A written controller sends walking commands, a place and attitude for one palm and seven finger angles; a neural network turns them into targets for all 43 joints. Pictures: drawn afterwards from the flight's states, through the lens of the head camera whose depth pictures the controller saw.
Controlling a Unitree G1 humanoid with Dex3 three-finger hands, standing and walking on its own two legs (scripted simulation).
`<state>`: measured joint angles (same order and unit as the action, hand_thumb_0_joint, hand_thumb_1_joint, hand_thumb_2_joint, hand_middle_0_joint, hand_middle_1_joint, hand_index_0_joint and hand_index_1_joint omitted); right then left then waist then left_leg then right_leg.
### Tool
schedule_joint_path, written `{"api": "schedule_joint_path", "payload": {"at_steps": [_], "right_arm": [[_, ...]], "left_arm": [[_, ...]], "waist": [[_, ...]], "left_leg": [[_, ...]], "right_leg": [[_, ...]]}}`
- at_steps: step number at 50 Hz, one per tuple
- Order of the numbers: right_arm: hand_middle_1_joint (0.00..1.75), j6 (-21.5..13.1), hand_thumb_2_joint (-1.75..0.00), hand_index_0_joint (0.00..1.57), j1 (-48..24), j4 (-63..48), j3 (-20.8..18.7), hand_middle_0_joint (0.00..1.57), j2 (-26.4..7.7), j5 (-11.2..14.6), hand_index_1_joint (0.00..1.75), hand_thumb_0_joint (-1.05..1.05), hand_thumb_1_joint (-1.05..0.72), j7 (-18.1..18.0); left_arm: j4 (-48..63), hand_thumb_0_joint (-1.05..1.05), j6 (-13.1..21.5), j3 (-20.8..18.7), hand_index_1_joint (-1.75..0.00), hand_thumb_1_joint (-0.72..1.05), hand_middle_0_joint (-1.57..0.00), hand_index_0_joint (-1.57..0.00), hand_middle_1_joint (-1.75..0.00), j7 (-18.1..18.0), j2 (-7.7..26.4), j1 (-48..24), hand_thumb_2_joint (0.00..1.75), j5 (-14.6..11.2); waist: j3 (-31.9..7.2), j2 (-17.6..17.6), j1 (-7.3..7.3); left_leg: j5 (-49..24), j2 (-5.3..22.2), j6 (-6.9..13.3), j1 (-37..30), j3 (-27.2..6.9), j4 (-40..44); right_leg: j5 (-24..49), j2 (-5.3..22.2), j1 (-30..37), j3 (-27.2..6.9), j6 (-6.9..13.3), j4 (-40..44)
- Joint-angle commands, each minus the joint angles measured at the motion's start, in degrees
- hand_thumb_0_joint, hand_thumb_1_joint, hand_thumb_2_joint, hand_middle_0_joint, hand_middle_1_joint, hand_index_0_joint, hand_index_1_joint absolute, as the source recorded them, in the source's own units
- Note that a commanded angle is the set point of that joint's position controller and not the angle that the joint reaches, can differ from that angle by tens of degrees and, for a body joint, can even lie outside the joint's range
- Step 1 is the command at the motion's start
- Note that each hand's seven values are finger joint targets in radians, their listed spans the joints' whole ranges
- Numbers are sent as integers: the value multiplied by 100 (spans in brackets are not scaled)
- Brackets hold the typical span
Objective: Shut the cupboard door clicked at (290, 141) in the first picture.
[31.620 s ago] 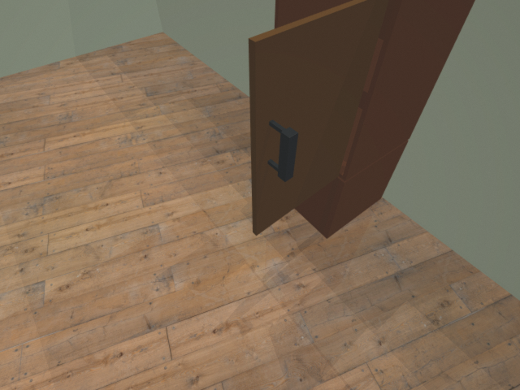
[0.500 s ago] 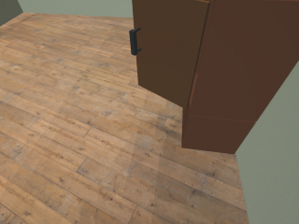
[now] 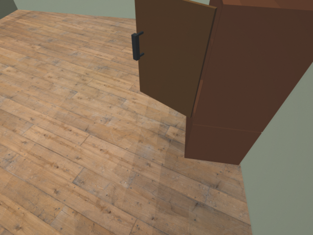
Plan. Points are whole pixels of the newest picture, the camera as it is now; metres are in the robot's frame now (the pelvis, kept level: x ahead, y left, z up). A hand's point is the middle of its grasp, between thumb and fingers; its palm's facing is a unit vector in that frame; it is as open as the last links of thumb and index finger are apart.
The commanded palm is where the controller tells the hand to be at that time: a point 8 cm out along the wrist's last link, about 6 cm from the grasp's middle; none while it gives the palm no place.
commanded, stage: look to check the result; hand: left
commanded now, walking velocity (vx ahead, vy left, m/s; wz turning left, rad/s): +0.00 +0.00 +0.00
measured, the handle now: (138, 45) +0.98 +0.14 -0.01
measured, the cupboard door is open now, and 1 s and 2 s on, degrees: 61 61 61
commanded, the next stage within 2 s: walk to a spot facing it in 0.50 s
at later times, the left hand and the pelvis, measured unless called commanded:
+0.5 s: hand out of the picture +0.08 +0.24 -0.16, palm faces -0.01 -0.94 -0.33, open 7.4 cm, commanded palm none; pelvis +0.02 -0.01 +0.00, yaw +0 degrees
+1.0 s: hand out of the picture +0.03 +0.22 -0.19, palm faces +0.14 -0.96 -0.23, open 7.4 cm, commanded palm none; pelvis +0.00 +0.01 -0.02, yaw +9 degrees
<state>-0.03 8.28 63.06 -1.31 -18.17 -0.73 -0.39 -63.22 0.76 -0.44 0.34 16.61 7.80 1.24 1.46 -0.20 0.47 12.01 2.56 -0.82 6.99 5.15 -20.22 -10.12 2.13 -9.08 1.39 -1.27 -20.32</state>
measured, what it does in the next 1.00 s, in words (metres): stands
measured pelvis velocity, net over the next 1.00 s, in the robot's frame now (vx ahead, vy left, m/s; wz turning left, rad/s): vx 0.00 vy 0.01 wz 0.16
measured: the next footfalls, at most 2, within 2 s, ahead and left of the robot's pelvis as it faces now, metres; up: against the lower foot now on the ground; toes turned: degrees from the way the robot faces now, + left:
right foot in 1.52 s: +0.05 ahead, -0.12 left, +0.00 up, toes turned +27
left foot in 1.96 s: -0.08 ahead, +0.12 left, +0.00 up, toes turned +51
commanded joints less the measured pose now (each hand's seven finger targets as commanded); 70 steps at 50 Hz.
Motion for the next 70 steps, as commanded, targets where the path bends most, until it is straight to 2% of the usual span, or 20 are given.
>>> {"api": "schedule_joint_path", "payload": {"at_steps": [1,9,24,32,36,39,42,45,46,48,49,50,51,52,53,55,59,61,66,70], "right_arm": [[30,-123,-90,20,-130,-312,-159,20,-1040,-18,30,0,-90,-43],[30,-127,-90,20,-138,-313,-160,20,-1126,-3,30,0,-90,-68],[30,-104,-90,20,-157,-278,-159,20,-1128,0,30,0,-90,-52],[30,-114,-90,20,-180,-289,-150,20,-1138,-11,30,0,-90,-50],[30,14,-90,20,103,-293,-26,20,-463,-11,30,0,-90,-26],[30,93,-90,20,156,-419,-73,20,-454,-7,30,0,-90,-20],[30,167,-90,20,150,-585,-145,20,-358,2,30,0,-90,-2],[30,250,-90,20,233,-782,-216,20,-150,-2,30,0,-90,-3],[30,256,-90,20,303,-804,-239,20,-96,3,30,0,-90,9],[30,247,-90,20,545,-833,-270,20,-17,28,30,0,-90,70],[30,221,-90,20,787,-812,-273,20,-16,28,30,0,-90,96],[30,164,-90,20,1094,-750,-288,20,-181,-15,30,0,-90,104],[30,120,-90,20,1307,-768,-428,20,-782,-96,30,0,-90,50],[30,159,-90,20,1483,-696,-494,20,-944,-146,30,0,-90,-35],[30,168,-90,20,1251,-749,-452,20,-823,-128,30,0,-90,-40],[30,118,-90,20,839,-932,-387,20,-542,-127,30,0,-90,-109],[30,23,-90,20,1026,-912,-350,20,-367,-73,30,0,-90,-176],[30,34,-90,20,1058,-891,-378,20,-348,-74,30,0,-90,-173],[30,122,-90,20,1023,-903,-438,20,-381,-103,30,0,-90,-131],[30,201,-90,20,831,-1011,-514,20,-493,-129,30,0,-90,-97]], "left_arm": [[264,0,99,-257,-30,90,-20,-20,-30,-103,1206,-76,90,-36],[216,0,109,-263,-30,90,-20,-20,-30,-113,1246,-71,90,-45],[205,0,122,-254,-30,90,-20,-20,-30,-126,1311,-98,90,-41],[232,0,118,-258,-30,90,-20,-20,-30,-127,1310,-147,90,-49],[223,0,-25,-195,-30,90,-20,-20,-30,-188,774,216,90,-63],[341,0,-96,-281,-30,90,-20,-20,-30,-204,829,383,90,-47],[500,0,-147,-389,-30,90,-20,-20,-30,-208,985,514,90,-28],[710,0,-162,-483,-30,90,-20,-20,-30,-247,1005,501,90,44],[788,0,-161,-503,-30,90,-20,-20,-30,-261,949,410,90,78],[978,0,-169,-531,-30,90,-20,-20,-30,-250,890,160,90,85],[1049,0,-182,-536,-30,90,-20,-20,-30,-245,799,40,90,55],[1118,0,-229,-511,-30,90,-20,-20,-30,-228,610,144,90,-1],[1276,0,-294,-440,-30,90,-20,-20,-30,-203,163,305,90,-59],[1405,0,-349,-423,-30,90,-20,-20,-30,-244,226,-31,90,-16],[1339,0,-372,-479,-30,90,-20,-20,-30,-233,258,90,90,4],[1293,0,-339,-530,-30,90,-20,-20,-30,-175,274,76,90,39],[1240,0,-215,-517,-30,90,-20,-20,-30,-147,158,294,90,0],[1300,0,-213,-518,-30,90,-20,-20,-30,-164,92,294,90,-8],[1431,0,-250,-507,-30,90,-20,-20,-30,-178,69,144,90,-17],[1479,0,-258,-486,-30,90,-20,-20,-30,-195,83,217,90,-42]], "waist": [[-267,104,-22],[-388,56,-16],[-343,-144,-13],[-319,89,-14],[-350,79,-40],[-291,-8,-102],[-199,-410,-133],[14,-1302,-149],[52,-1275,-103],[120,-1111,99],[28,-854,235],[-112,104,318],[-39,2114,359],[-54,1702,504],[-78,1279,290],[123,1027,139],[-479,465,88],[-636,591,115],[-439,885,170],[-405,1071,134]], "left_leg": [[-586,510,140,-31,-531,444],[-1034,546,135,-232,-516,403],[-973,550,136,-309,-506,455],[-1109,535,104,-219,-515,475],[-1547,465,19,13,-501,97],[-1591,361,6,342,-545,-307],[-921,78,-36,751,-426,-1037],[1583,-89,-56,1310,-319,-2568],[1830,-7,-47,1346,-378,-2722],[1521,129,-69,1058,-369,-2091],[746,148,-65,687,-380,-1362],[-452,368,15,206,-878,-392],[-1670,1600,483,100,-2952,422],[-1602,1984,893,350,-3349,654],[-428,1756,837,612,-2880,743],[-75,1353,665,778,-2718,678],[-1798,1018,730,-249,-2296,264],[-1813,990,827,-394,-2342,217],[-926,903,931,-34,-2799,394],[-562,743,924,417,-3120,381]], "right_leg": [[820,496,137,-460,315,366],[1330,499,258,-423,336,311],[1375,518,295,-418,331,389],[1454,541,431,-364,322,343],[1674,644,443,-93,188,-124],[1741,759,408,-30,255,-399],[1510,1219,286,-295,544,-260],[1797,1912,108,-576,1132,70],[1804,2014,-9,-489,1191,37],[1772,1878,-257,-63,963,-348],[1437,1715,-452,211,699,-790],[366,1240,-947,628,310,-1658],[-2181,286,-2030,855,-232,-3024],[-2593,158,-2119,47,-130,-3904],[-2085,327,-1992,-237,-11,-4139],[-1395,290,-2274,-305,-84,-4394],[-902,186,-2445,-317,-225,-4262],[-952,150,-2394,-310,-270,-4049],[-1149,10,-2120,-275,-274,-3337],[-1353,-211,-1404,-210,-179,-2371]]}}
